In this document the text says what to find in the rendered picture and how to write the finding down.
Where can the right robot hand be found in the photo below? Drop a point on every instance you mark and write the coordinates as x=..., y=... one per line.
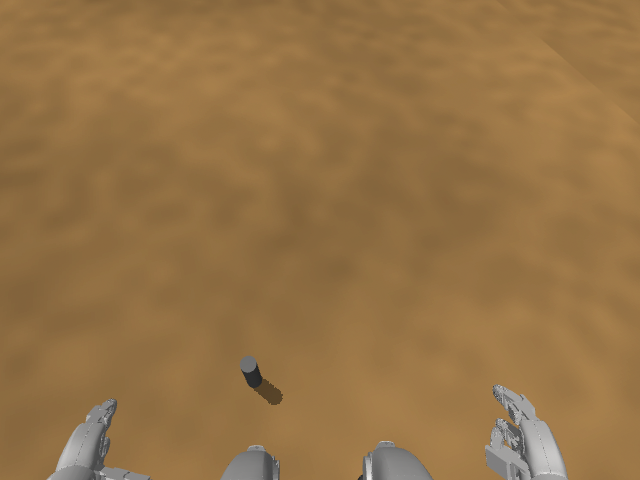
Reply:
x=534, y=450

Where can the can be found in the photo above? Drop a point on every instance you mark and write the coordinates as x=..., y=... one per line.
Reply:
x=251, y=371

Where can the left robot hand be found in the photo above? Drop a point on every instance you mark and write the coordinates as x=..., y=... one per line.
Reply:
x=88, y=446

